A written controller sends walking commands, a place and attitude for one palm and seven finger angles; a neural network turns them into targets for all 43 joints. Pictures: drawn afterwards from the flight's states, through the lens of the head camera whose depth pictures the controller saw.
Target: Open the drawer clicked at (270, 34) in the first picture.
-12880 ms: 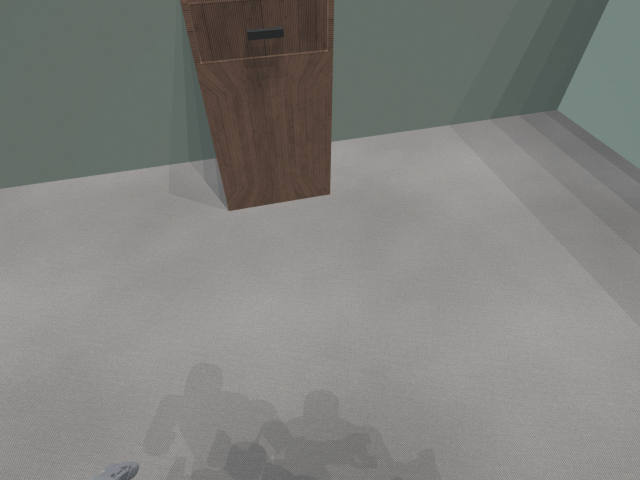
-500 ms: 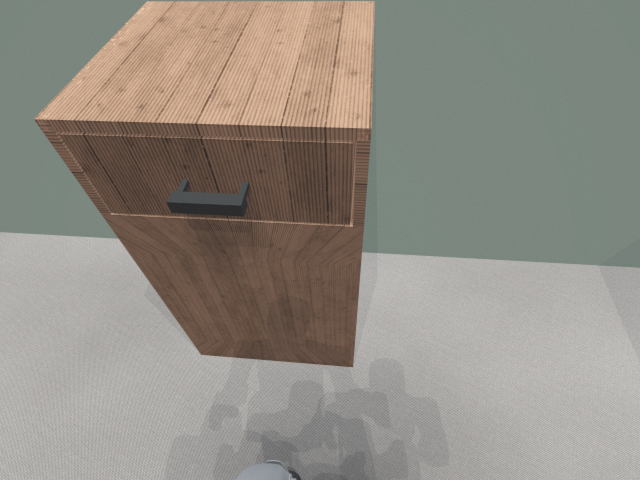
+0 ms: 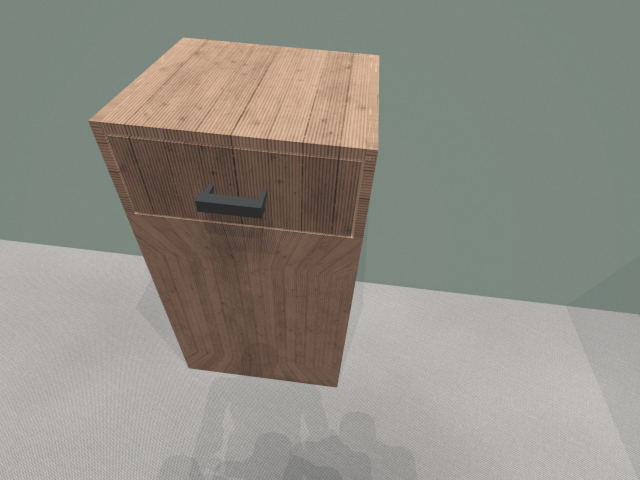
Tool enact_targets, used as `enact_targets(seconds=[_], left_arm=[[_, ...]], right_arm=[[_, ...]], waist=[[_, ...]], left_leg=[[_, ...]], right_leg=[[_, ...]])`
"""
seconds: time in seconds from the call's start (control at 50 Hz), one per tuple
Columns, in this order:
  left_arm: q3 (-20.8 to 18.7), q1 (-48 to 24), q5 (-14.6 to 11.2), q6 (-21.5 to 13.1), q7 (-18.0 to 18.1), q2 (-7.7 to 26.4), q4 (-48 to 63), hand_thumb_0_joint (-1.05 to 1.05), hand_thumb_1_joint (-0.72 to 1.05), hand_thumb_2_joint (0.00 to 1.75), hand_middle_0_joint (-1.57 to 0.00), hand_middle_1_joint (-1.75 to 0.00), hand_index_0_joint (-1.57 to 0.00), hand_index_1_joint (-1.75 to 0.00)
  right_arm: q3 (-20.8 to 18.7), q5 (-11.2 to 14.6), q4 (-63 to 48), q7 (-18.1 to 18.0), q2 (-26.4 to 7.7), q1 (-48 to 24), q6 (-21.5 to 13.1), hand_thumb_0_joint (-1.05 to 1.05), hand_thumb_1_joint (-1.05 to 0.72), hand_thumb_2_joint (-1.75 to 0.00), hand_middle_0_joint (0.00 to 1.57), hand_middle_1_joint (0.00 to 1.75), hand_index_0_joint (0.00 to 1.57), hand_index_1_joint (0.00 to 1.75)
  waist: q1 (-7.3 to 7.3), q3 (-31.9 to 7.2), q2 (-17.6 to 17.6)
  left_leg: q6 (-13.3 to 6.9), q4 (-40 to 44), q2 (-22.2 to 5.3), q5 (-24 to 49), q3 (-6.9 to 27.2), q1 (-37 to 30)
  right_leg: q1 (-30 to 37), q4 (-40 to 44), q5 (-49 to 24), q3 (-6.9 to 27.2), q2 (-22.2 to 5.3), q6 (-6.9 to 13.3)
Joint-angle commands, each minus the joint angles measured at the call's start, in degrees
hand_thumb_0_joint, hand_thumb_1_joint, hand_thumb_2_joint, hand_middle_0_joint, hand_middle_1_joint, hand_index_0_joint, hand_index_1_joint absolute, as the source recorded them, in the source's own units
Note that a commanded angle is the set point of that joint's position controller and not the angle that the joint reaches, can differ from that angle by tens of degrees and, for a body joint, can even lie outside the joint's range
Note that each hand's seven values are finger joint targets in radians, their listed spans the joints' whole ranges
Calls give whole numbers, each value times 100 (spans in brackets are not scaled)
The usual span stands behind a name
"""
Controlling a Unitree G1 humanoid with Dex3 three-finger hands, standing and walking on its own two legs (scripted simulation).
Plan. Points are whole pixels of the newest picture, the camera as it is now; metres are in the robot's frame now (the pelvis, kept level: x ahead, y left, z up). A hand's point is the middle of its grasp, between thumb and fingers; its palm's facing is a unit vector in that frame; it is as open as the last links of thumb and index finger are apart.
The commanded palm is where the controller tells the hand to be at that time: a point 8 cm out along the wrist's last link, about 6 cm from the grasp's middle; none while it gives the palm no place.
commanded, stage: come to a stop and stand still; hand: left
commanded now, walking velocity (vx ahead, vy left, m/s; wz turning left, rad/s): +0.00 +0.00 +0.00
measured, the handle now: (233, 198) +0.58 +0.19 +0.02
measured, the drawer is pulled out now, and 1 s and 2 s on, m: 0.00 0.00 0.00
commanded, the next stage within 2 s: look again from close up in 1.08 s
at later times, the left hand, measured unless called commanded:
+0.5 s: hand out of the picture -0.12 +0.17 -0.18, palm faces +0.11 -0.98 -0.14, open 7.4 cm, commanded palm none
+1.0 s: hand out of the picture -0.08 +0.23 -0.17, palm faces +0.04 -0.98 -0.21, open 7.4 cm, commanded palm none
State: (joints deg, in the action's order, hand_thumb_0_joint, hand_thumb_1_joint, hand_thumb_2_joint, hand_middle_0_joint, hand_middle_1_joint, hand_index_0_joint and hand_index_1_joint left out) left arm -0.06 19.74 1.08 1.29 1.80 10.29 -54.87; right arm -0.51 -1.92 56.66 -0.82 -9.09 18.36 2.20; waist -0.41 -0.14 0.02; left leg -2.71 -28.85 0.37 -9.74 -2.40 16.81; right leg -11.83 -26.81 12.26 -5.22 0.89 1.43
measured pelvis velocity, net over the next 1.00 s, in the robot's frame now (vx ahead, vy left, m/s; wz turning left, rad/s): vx -0.12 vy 0.04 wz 0.00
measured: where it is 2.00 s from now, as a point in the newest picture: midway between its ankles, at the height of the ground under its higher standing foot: outside the picture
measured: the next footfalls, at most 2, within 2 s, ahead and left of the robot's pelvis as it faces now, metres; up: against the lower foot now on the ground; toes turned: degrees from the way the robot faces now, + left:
left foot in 0.76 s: -0.06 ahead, +0.14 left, +0.00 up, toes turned -8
right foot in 1.02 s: -0.07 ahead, -0.04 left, +0.00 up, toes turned +0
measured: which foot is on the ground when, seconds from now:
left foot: down 0.00-0.56, up 0.58-0.74, down 0.76-1.00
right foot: down 0.00-0.76, up 0.78-1.00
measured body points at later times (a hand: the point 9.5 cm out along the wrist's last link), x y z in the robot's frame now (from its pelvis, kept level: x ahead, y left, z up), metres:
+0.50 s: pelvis -0.05 +0.03 +0.00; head -0.07 +0.03 +0.45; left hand -0.12 +0.22 -0.16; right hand -0.04 -0.19 -0.16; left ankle +0.07 +0.09 -0.73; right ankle +0.03 -0.10 -0.73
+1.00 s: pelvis -0.12 +0.04 +0.00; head -0.13 +0.04 +0.45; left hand -0.09 +0.28 -0.15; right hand -0.18 -0.16 -0.16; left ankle -0.15 +0.13 -0.74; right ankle -0.13 -0.07 -0.73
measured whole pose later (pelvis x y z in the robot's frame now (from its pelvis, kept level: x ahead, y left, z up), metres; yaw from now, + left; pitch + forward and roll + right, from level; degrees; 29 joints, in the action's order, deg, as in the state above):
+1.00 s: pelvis -0.12 +0.04 +0.00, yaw +0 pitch +0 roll +0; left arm -2.7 17.8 1.3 0.6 1.0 9.9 -56.8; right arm -1.0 -2.2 62.3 -2.0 -5.7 25.1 0.7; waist -1.8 -2.0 -0.1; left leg -2.5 -27.5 1.1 -17.6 -3.6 9.9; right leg -13.5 -32.0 19.9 -2.4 -0.6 -0.2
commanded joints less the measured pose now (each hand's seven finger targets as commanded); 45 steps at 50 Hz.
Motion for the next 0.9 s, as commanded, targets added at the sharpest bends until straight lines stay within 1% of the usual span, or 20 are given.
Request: enact_targets(seconds=[0.0, 0.3, 0.4, 0.48, 0.5, 0.52, 0.54, 0.56, 0.6, 0.62, 0.68, 0.7, 0.72, 0.74, 0.76, 0.78, 0.8, 0.82, 0.84, 0.88], left_arm=[[-148, 278, 22, -105, 38, 522, 199, 0, 90, 90, -20, -30, -20, -30], [-116, 1213, 79, -72, 39, 57, -472, 0, 90, 90, -20, -30, -20, -30], [-163, 1779, 109, 10, 42, -140, -710, 0, 90, 90, -20, -30, -20, -30], [-220, 2236, 117, 72, 66, -261, -833, 0, 90, 90, -20, -30, -20, -30], [-221, 2141, 143, 58, 82, -130, -786, 0, 90, 90, -20, -30, -20, -30], [-254, 1787, 152, 43, 112, 43, -660, 0, 90, 90, -20, -30, -20, -30], [-311, 932, 142, 51, 161, 339, -412, 0, 90, 90, -20, -30, -20, -30], [-345, -218, 116, 42, 215, 448, -95, 0, 90, 90, -20, -30, -20, -30], [-440, -1485, 115, -43, 261, 788, 327, 0, 90, 90, -20, -30, -20, -30], [-430, -1400, 175, -68, 261, 677, 334, 0, 90, 90, -20, -30, -20, -30], [-429, 241, 161, 32, 199, 583, -165, 0, 90, 90, -20, -30, -20, -30], [-431, 569, 110, 58, 160, 489, -224, 0, 90, 90, -20, -30, -20, -30], [-402, 828, 21, 85, 118, 263, -279, 0, 90, 90, -20, -30, -20, -30], [-364, 774, -37, 111, 69, 49, -218, 0, 90, 90, -20, -30, -20, -30], [-361, 592, -18, 112, 8, 55, -105, 0, 90, 90, -20, -30, -20, -30], [-388, 379, 62, 169, -32, 108, -102, 0, 90, 90, -20, -30, -20, -30], [-379, 304, 76, 194, -17, 93, -127, 0, 90, 90, -20, -30, -20, -30], [-368, 303, 81, 163, -36, 111, -112, 0, 90, 90, -20, -30, -20, -30], [-341, 278, 83, 89, -65, 54, -66, 0, 90, 90, -20, -30, -20, -30], [-270, -102, 59, -61, -115, -3, 56, 0, 90, 90, -20, -30, -20, -30]], right_arm=[[-135, 37, -196, -11, -613, 229, -120, 0, -90, -90, 20, 30, 20, 30], [-182, 74, 186, -61, -584, 219, -78, 0, -90, -90, 20, 30, 20, 30], [-250, 86, 150, -69, -699, -209, -35, 0, -90, -90, 20, 30, 20, 30], [-302, 69, 76, -36, -650, -507, 79, 0, -90, -90, 20, 30, 20, 30], [-300, 89, 45, -18, -570, -448, 116, 0, -90, -90, 20, 30, 20, 30], [-299, 112, 15, -17, -347, -298, 212, 0, -90, -90, 20, 30, 20, 30], [-389, 122, 94, -22, -201, 130, 308, 0, -90, -90, 20, 30, 20, 30], [-488, 108, 218, -20, -325, 536, 345, 0, -90, -90, 20, 30, 20, 30], [-551, 112, 452, 20, -466, 1375, 298, 0, -90, -90, 20, 30, 20, 30], [-453, 111, 479, 24, -198, 1619, 174, 0, -90, -90, 20, 30, 20, 30], [-231, 142, 373, 12, 211, 1198, -50, 0, -90, -90, 20, 30, 20, 30], [-188, 139, 333, -12, 133, 1080, -100, 0, -90, -90, 20, 30, 20, 30], [-189, 95, 179, -51, -115, 866, -168, 0, -90, -90, 20, 30, 20, 30], [-240, 38, 2, -99, -443, 588, -190, 0, -90, -90, 20, 30, 20, 30], [-259, 9, -200, -155, -632, 50, -184, 0, -90, -90, 20, 30, 20, 30], [-238, 8, -207, -142, -642, -288, -206, 0, -90, -90, 20, 30, 20, 30], [-239, 19, -133, -154, -663, -397, -239, 0, -90, -90, 20, 30, 20, 30], [-221, 17, -119, -143, -581, -374, -247, 0, -90, -90, 20, 30, 20, 30], [-216, 2, -76, -139, -601, -240, -278, 0, -90, -90, 20, 30, 20, 30], [-264, -41, 97, -164, -668, 297, -289, 0, -90, -90, 20, 30, 20, 30]], waist=[[-7, 585, -153], [181, 622, 479], [389, 476, 681], [529, 627, 170], [452, 760, -423], [254, 915, -1375], [-109, 823, -2119], [-548, 854, -1807], [-1098, 422, -1333], [-1064, 445, -908], [-195, 726, -147], [49, 946, 208], [184, 1071, 1017], [250, 1234, 1674], [391, 1313, 1324], [416, 1144, 1123], [471, 1062, 1347], [453, 1307, 853], [408, 1404, 523], [54, 1055, 170]], left_leg=[[-44, 935, -525, -1692, 863, 375], [-92, 1794, -751, -2739, 1216, 1102], [-187, 2182, -954, -3017, 1234, 1678], [-83, 1719, -701, -2988, 838, 1923], [60, 1210, -337, -2887, 584, 1687], [248, -206, 132, -2218, 243, 981], [331, -2441, 375, -1338, -82, -254], [264, -4019, 305, -1282, 296, -732], [207, -4973, 61, -1178, 505, -1411], [161, -3974, 15, -1459, 256, -1085], [84, 250, 211, -1917, -351, -450], [117, 1134, 198, -1741, -258, -134], [-88, 1606, -405, -2011, 807, 170], [-540, 2056, -1444, -2861, 1990, 847], [-841, 2390, -1834, -3064, 2123, 1645], [-803, 2461, -1631, -3008, 2063, 1990], [-758, 2388, -1559, -2904, 1994, 2021], [-768, 2319, -1555, -2749, 1859, 1950], [-773, 2183, -1496, -2387, 1724, 1346], [-741, 1746, -1433, -1789, 1602, -30]], right_leg=[[-581, 948, 1676, 882, -610, 56], [49, 61, 1016, 361, -231, -72], [712, -891, 786, 76, -80, -97], [820, -446, 1090, 225, -103, -32], [183, 217, 1767, 700, -330, 63], [-1207, 1468, 3182, 1655, -956, 314], [-2895, 2768, 4215, 2622, -1910, 608], [-3835, 2902, 3842, 2626, -2038, 665], [-4441, 2504, 2596, 1819, -1771, 424], [-3519, 2037, 1838, 1271, -1428, 231], [-1487, 822, 1587, 1244, -1023, 163], [-1019, 235, 1595, 1106, -736, 104], [-1189, -402, 1541, 929, -393, -87], [-1437, -1369, 1049, 469, -161, -273], [-1103, -2090, 770, 545, -253, -289], [-830, -2723, 609, 675, -207, -316], [-856, -3108, 584, 847, -243, -312], [-957, -3271, 559, 820, -266, -285], [-1271, -2899, 678, 708, -302, -253], [-1331, -1456, 1134, 368, -319, -193]])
